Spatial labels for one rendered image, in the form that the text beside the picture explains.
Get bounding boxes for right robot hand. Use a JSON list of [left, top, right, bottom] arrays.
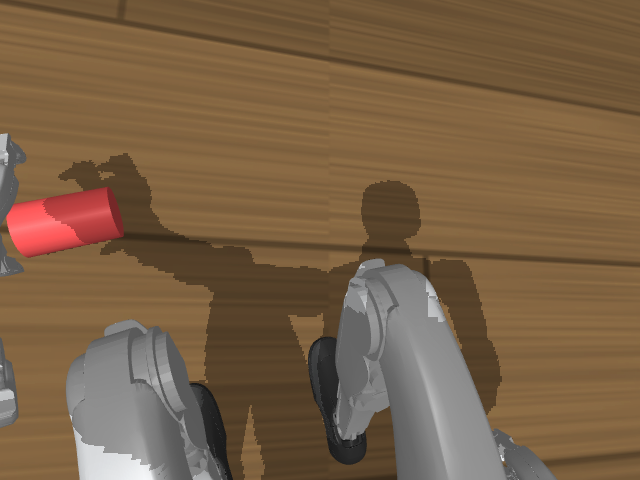
[[492, 428, 557, 480]]

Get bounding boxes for left robot foot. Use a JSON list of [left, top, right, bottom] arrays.
[[190, 383, 233, 480]]

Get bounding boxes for right robot foot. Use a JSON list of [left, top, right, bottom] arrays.
[[308, 337, 367, 465]]

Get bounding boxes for left robot arm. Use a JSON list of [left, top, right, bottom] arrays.
[[0, 233, 19, 428]]

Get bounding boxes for can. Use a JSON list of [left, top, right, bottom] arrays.
[[7, 187, 124, 258]]

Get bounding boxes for left robot hand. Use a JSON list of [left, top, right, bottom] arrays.
[[0, 133, 26, 277]]

